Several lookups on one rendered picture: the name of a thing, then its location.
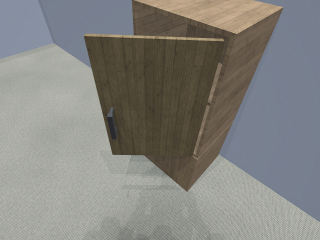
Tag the handle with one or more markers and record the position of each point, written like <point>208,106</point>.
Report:
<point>111,123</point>

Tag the cupboard door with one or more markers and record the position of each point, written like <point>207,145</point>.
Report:
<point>158,86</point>

